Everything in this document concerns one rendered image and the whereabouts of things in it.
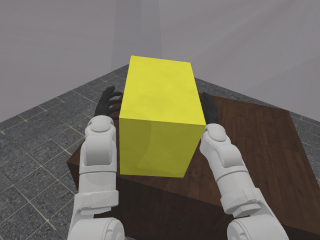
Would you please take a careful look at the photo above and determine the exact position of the robot left upper arm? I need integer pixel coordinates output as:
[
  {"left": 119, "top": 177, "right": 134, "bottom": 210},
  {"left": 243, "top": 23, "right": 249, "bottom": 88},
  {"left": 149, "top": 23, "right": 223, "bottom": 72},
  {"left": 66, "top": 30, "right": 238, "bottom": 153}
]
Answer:
[{"left": 68, "top": 217, "right": 125, "bottom": 240}]

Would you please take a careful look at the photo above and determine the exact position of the left robot forearm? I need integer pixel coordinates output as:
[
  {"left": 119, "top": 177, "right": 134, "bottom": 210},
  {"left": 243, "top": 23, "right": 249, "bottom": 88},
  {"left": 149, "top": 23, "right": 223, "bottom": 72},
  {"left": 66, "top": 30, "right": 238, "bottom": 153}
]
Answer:
[{"left": 67, "top": 115, "right": 119, "bottom": 240}]

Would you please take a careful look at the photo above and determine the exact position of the robot right upper arm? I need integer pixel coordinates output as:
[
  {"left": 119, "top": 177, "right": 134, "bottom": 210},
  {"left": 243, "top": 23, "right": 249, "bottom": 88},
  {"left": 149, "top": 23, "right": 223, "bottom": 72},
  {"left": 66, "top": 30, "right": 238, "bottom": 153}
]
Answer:
[{"left": 227, "top": 214, "right": 288, "bottom": 240}]

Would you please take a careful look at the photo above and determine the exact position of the carton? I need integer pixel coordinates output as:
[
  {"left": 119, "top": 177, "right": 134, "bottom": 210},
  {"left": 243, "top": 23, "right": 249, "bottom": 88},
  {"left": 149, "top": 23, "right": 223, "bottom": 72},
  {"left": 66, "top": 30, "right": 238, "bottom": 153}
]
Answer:
[{"left": 119, "top": 55, "right": 206, "bottom": 178}]

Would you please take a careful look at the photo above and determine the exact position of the right robot forearm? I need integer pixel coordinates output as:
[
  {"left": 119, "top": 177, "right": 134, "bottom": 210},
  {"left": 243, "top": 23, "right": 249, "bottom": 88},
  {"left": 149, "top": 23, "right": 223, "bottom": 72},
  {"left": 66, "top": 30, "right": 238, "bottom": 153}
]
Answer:
[{"left": 199, "top": 123, "right": 289, "bottom": 240}]

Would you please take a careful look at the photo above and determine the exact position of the pedestal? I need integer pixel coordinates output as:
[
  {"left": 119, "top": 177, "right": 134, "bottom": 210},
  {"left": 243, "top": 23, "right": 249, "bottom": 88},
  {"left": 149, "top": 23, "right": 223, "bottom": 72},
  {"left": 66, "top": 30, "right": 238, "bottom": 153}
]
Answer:
[{"left": 66, "top": 92, "right": 320, "bottom": 240}]

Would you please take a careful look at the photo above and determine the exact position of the left robot hand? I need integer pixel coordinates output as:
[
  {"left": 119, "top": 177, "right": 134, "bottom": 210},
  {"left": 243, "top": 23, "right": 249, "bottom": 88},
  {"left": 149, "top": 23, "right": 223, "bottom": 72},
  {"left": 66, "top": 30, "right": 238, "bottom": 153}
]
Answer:
[{"left": 94, "top": 86, "right": 123, "bottom": 121}]

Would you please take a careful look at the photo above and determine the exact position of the right robot hand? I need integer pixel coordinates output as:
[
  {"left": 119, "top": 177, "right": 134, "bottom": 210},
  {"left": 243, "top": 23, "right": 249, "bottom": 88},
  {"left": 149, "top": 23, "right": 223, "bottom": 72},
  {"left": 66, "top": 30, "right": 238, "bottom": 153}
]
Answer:
[{"left": 199, "top": 92, "right": 219, "bottom": 125}]

